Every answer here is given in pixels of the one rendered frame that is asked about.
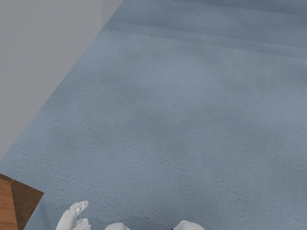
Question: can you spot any cupboard door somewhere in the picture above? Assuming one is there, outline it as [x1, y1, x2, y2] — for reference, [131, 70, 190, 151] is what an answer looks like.
[0, 179, 18, 230]

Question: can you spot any left robot hand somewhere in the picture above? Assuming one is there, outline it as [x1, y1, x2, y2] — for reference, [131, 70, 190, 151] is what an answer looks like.
[56, 200, 91, 230]

